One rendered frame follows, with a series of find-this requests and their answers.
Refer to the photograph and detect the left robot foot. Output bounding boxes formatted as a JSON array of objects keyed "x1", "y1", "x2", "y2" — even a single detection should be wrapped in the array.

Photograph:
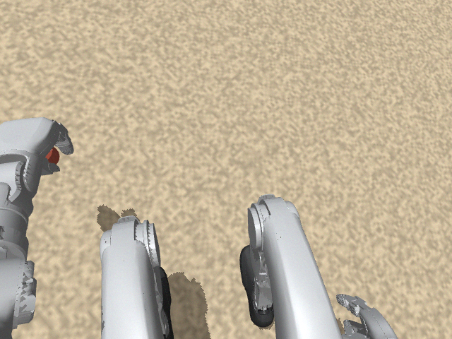
[{"x1": 159, "y1": 266, "x2": 174, "y2": 339}]

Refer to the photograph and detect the right robot hand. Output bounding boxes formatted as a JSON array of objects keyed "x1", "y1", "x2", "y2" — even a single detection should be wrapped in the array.
[{"x1": 336, "y1": 294, "x2": 398, "y2": 339}]

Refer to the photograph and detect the left robot arm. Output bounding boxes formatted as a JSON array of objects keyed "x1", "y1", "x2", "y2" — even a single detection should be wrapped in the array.
[{"x1": 0, "y1": 150, "x2": 43, "y2": 339}]

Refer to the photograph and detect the tin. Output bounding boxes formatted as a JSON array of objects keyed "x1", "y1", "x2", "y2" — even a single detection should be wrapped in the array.
[{"x1": 46, "y1": 147, "x2": 59, "y2": 165}]

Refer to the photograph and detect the left robot hand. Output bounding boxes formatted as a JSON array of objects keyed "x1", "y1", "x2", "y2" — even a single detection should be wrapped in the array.
[{"x1": 0, "y1": 117, "x2": 73, "y2": 176}]

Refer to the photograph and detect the right robot foot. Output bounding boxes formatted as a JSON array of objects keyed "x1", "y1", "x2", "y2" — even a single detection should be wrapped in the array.
[{"x1": 239, "y1": 245, "x2": 274, "y2": 328}]

